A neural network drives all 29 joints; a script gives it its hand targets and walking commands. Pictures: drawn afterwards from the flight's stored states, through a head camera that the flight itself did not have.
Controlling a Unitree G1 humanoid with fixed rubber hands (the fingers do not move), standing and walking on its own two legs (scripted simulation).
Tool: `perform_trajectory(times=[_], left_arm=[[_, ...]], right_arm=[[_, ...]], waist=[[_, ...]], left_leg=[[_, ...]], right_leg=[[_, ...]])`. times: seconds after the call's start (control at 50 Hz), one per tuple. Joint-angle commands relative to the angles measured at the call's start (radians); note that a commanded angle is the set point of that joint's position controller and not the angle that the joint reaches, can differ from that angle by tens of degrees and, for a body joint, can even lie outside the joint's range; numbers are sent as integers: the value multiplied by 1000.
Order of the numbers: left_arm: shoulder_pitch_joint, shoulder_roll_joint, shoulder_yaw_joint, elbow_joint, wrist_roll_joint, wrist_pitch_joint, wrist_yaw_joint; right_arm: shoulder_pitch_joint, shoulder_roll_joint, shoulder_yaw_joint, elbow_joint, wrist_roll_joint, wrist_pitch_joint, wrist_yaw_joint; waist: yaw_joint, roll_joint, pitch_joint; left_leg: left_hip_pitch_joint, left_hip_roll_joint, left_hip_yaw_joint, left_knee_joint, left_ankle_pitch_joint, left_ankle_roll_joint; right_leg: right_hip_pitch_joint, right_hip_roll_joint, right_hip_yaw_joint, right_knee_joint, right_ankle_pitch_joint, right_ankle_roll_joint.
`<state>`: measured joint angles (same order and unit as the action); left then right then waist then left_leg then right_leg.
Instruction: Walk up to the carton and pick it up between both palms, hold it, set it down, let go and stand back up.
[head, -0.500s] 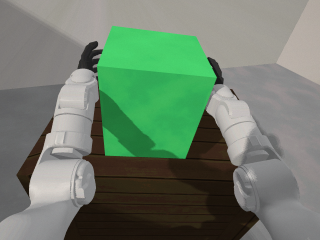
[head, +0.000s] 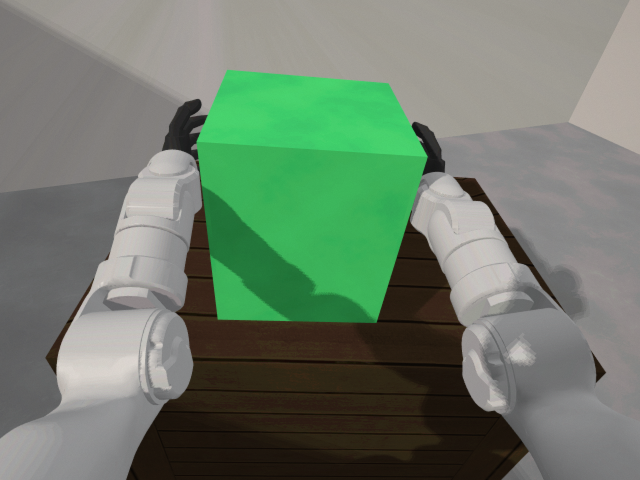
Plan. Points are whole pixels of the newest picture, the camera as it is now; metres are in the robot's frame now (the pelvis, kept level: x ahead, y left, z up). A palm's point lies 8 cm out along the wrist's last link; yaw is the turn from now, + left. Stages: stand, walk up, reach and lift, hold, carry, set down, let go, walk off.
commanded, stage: set down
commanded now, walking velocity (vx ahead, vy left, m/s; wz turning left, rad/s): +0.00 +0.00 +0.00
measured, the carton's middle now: (304, 200) +0.43 +0.01 +0.20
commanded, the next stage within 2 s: none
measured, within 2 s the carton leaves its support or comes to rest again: rests again in 1.58 s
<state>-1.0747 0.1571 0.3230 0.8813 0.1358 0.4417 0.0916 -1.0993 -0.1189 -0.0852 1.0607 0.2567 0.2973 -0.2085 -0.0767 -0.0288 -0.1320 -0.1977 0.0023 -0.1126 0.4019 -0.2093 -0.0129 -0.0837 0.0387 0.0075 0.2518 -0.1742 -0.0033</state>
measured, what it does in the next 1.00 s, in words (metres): stands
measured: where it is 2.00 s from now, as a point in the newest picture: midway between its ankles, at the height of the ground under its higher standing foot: outside the picture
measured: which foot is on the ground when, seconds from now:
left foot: down 0.00-1.00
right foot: down 0.00-1.00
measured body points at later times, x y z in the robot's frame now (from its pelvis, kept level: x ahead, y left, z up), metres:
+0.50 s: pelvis +0.00 +0.00 +0.00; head -0.03 +0.03 +0.45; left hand +0.46 +0.16 +0.22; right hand +0.43 -0.15 +0.21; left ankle +0.00 +0.12 -0.75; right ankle -0.03 -0.12 -0.75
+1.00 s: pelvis +0.01 +0.00 +0.00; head +0.00 +0.02 +0.45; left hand +0.47 +0.15 +0.18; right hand +0.45 -0.15 +0.18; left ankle +0.00 +0.12 -0.75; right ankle -0.03 -0.12 -0.75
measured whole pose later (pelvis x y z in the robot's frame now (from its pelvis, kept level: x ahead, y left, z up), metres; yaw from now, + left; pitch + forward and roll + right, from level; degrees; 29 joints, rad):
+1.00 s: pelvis +0.01 +0.00 +0.00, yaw -1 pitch +5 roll -1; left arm -1.06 0.13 0.38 1.05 0.18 0.23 0.09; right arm -1.02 -0.04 -0.33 1.06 -0.05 0.18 -0.15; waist -0.04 -0.03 -0.13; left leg -0.26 0.01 -0.08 0.38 -0.20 -0.02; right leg -0.18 0.04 0.02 0.27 -0.18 -0.01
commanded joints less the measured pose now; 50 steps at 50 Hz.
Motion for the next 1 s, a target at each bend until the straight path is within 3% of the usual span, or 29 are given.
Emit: perform_trajectory(times=[0.0,0.06,0.12,0.18,0.24,0.3,0.34,0.46,0.6,0.62,0.66,0.7,0.74,0.76,0.86,0.9,0.98], left_arm=[[-803,-721,-259,-102,-96,-68,-140],[-823,-737,-273,-85,-112,-88,-134],[-815,-725,-259,-31,-100,-96,-135],[-808,-712,-245,-22,-94,-107,-137],[-831,-741,-270,-41,-115,-136,-136],[-829,-736,-255,-15,-100,-151,-131],[-805,-722,-235,33,-87,-151,-139],[-811,-715,-209,52,-72,-172,-141],[-767,-721,-199,51,-48,-182,-140],[-775,-727,-203,51,-48,-186,-139],[-763,-706,-187,60,-37,-192,-142],[-767,-713,-195,46,-35,-194,-144],[-743,-684,-153,99,-15,-190,-148],[-737,-693,-167,86,-22,-193,-148],[-741,-706,-175,73,-20,-219,-142],[-702,-700,-149,117,-1,-218,-146],[-712,-706,-159,97,-15,-229,-144]], right_arm=[[-993,612,135,-328,41,-84,122],[-1021,628,128,-351,22,-98,126],[-983,606,88,-285,-15,-97,134],[-987,629,87,-274,-15,-104,135],[-981,626,73,-295,-39,-125,139],[-977,627,63,-272,-63,-132,151],[-955,612,26,-242,-92,-131,153],[-976,627,18,-264,-122,-149,165],[-967,622,1,-274,-150,-176,183],[-956,619,-8,-265,-167,-179,185],[-912,629,-22,-217,-179,-174,191],[-885,611,-56,-204,-207,-183,195],[-902,615,-55,-222,-218,-181,200],[-908,618,-58,-229,-218,-188,201],[-913,646,-32,-270,-237,-213,206],[-885,642,-46,-250,-255,-213,210],[-902,629,-58,-270,-280,-229,222]], waist=[[9,86,-504],[7,99,-545],[2,104,-497],[18,97,-497],[-7,118,-576],[8,105,-569],[-3,113,-533],[16,102,-556],[27,108,-591],[14,109,-590],[18,98,-541],[5,128,-547],[37,98,-545],[27,105,-547],[40,102,-623],[42,102,-589],[41,93,-653]], left_leg=[[292,-43,77,0,415,-67],[286,-42,82,9,424,-73],[270,-38,87,3,401,-73],[259,-42,95,1,399,-69],[269,-42,96,6,425,-84],[262,-41,97,5,410,-82],[249,-36,100,-4,393,-80],[218,-39,113,-16,378,-74],[257,-33,123,-1,453,-88],[251,-32,122,4,461,-93],[250,-27,127,1,455,-92],[261,-27,127,-2,467,-101],[237,-28,136,-8,424,-86],[225,-28,137,-9,443,-89],[214,-32,142,9,496,-94],[212,-32,143,8,486,-91],[224,-27,145,4,481,-92]], right_leg=[[52,30,-55,7,359,53],[50,28,-51,9,364,52],[30,23,-55,5,336,44],[48,16,-45,10,354,53],[68,20,-55,22,397,44],[51,19,-61,16,372,43],[41,14,-56,18,378,44],[78,11,-57,30,399,51],[80,16,-68,43,450,46],[80,21,-71,42,446,46],[77,15,-70,40,449,46],[71,15,-74,39,453,41],[79,9,-72,35,435,50],[95,11,-67,45,464,50],[136,11,-72,78,565,58],[123,8,-71,74,561,56],[94,11,-79,74,536,55]])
